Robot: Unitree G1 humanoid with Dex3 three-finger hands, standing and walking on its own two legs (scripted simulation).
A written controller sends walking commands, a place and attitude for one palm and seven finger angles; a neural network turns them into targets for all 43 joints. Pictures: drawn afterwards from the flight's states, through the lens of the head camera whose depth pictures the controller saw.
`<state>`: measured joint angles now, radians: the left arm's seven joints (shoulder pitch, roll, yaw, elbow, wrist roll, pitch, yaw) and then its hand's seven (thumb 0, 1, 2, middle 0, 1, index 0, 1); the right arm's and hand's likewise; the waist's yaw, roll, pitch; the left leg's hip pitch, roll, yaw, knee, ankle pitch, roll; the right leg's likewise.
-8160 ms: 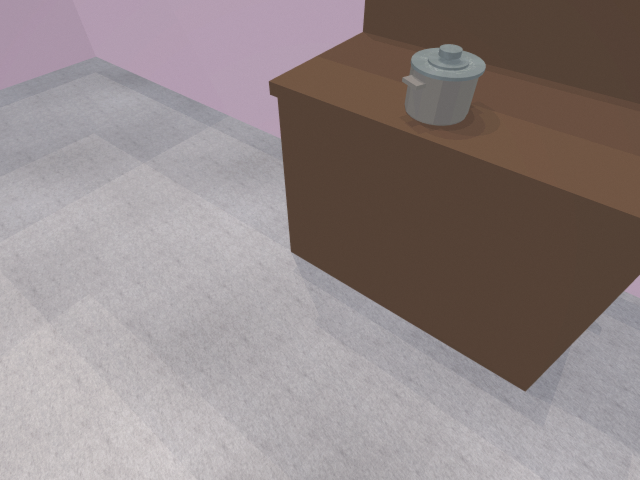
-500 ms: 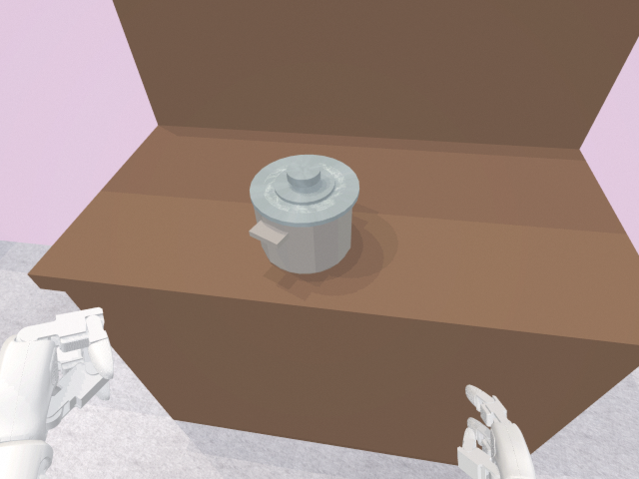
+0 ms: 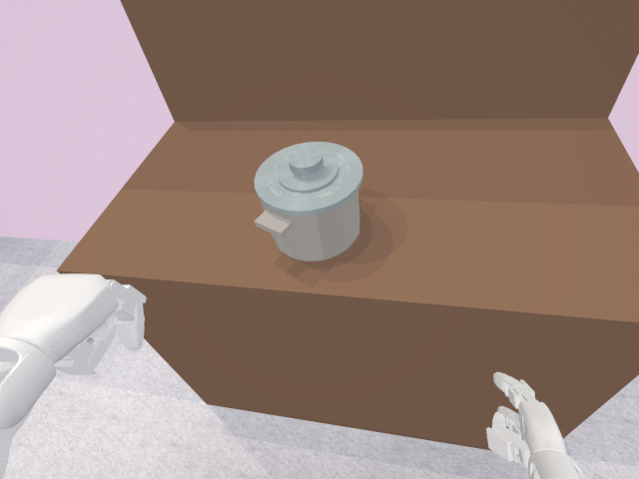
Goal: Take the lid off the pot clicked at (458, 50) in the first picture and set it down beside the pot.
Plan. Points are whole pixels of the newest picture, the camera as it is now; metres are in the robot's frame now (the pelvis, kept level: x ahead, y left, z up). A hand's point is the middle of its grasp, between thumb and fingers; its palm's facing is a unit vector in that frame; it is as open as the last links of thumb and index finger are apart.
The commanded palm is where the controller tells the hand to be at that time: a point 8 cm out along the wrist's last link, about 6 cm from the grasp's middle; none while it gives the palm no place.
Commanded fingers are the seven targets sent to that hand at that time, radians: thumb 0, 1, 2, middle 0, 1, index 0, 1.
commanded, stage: reach forward and open the fingers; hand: left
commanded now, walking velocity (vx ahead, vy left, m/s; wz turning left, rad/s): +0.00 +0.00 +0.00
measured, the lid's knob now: (305, 161) +0.52 +0.09 +0.13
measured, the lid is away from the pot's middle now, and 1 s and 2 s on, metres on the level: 0.00 0.00 0.00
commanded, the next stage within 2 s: move the open hand above the knob in 0.62 s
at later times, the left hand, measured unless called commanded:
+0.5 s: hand (105, 275) +0.26 +0.26 +0.18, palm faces -0.10 +0.01 -1.00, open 9.7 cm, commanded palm +0.24 +0.25 +0.24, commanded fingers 0.00 -0.34 1.52 -0.84 -0.08 -0.84 -0.08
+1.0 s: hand (156, 224) +0.32 +0.22 +0.19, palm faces -0.13 +0.00 -0.99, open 10.1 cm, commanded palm +0.31 +0.21 +0.26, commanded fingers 0.00 -0.34 1.54 -0.84 -0.08 -0.84 -0.08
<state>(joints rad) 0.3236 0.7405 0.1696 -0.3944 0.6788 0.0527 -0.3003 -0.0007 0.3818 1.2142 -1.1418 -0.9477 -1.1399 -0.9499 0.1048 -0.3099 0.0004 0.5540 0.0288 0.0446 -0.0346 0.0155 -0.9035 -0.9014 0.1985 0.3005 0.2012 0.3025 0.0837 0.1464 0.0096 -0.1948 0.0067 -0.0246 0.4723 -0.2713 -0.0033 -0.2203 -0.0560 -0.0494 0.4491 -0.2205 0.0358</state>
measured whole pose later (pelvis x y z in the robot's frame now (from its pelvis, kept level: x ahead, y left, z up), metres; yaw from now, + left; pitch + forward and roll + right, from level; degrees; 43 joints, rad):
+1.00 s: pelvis -0.02 +0.00 +0.00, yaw -1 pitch +0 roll +1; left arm -0.39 0.70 -0.04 -0.06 0.75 0.17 -0.48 0.00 -0.34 1.53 -0.86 -0.08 -0.85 -0.09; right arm 0.11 -0.31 0.03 0.55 0.06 0.06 0.00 0.02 -0.90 -0.90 0.20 0.30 0.20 0.30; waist 0.05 0.12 0.03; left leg -0.22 -0.01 -0.01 0.45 -0.23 0.00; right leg -0.27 -0.07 -0.03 0.47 -0.20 0.03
